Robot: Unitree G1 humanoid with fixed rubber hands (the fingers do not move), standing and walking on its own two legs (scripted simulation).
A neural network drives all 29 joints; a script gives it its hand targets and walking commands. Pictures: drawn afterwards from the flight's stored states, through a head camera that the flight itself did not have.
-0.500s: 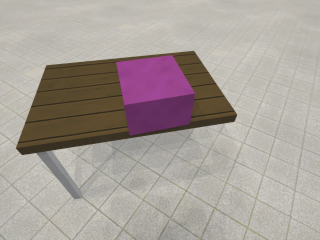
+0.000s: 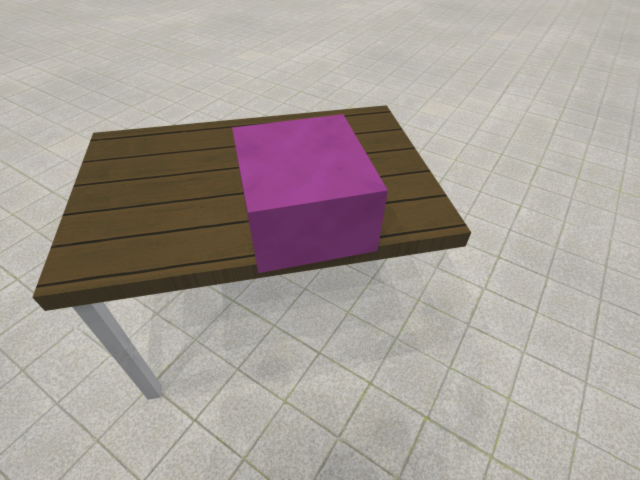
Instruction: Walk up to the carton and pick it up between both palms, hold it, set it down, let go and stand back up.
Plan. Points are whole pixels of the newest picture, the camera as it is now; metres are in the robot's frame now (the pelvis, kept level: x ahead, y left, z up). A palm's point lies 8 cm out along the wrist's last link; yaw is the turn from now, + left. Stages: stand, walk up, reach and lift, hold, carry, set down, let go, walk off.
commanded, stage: walk up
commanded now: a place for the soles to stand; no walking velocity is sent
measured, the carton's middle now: (303, 188) +0.74 +0.02 -0.07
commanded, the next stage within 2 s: none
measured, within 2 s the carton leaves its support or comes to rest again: neither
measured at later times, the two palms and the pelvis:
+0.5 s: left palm out of the picture +0.04 +0.20 -0.13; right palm (536, 449) +0.21 -0.30 -0.12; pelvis +0.09 -0.06 -0.01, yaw +10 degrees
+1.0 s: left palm (205, 432) +0.25 +0.17 -0.12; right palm (548, 377) +0.32 -0.38 -0.14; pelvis +0.21 -0.11 -0.04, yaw +13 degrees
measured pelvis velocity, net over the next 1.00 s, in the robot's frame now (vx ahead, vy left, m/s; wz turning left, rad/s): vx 0.21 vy -0.11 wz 0.22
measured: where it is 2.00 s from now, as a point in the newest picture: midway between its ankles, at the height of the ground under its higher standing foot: outside the picture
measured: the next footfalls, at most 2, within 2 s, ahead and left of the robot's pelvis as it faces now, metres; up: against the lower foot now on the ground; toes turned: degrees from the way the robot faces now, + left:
right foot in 0.20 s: +0.10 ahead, -0.14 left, +0.00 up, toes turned -1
left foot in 0.60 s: +0.25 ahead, +0.09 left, +0.00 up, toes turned +13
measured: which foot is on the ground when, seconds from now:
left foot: down 0.00-0.20, up 0.22-0.58, down 0.60-0.96, up 0.98-1.00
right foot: down 0.00-0.04, up 0.06-0.18, down 0.20-0.62, up 0.64-0.94, down 0.96-1.00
